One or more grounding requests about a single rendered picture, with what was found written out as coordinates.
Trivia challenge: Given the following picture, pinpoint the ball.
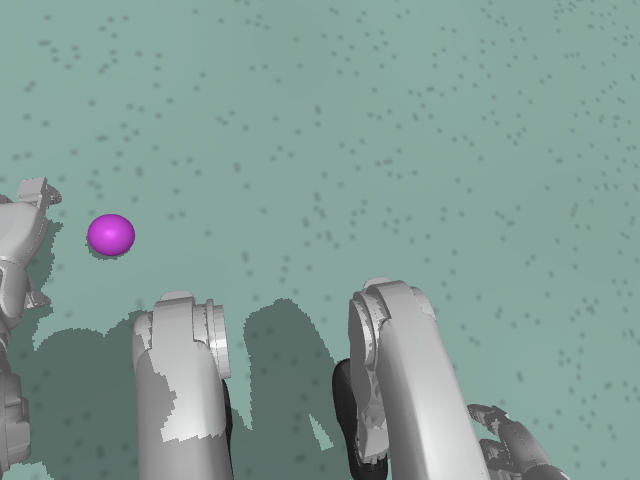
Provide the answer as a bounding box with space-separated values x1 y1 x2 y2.
87 214 135 256

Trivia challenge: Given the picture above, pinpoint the right robot hand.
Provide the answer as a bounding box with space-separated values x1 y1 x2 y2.
467 404 553 480

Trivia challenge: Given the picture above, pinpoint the right robot foot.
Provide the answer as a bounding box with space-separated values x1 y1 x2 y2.
332 358 388 480

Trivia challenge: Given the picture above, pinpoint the left robot hand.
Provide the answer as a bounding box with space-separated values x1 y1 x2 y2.
0 177 62 310

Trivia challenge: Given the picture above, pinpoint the right robot arm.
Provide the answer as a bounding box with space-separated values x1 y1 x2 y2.
521 464 571 480

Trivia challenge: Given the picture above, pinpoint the left robot arm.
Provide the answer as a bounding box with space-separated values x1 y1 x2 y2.
0 260 31 480

